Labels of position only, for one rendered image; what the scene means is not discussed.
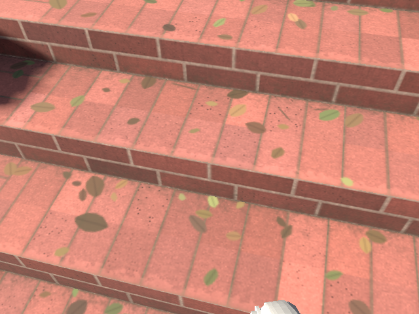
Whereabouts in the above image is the robot right thigh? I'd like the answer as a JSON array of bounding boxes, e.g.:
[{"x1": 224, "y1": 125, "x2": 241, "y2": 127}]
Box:
[{"x1": 250, "y1": 300, "x2": 300, "y2": 314}]

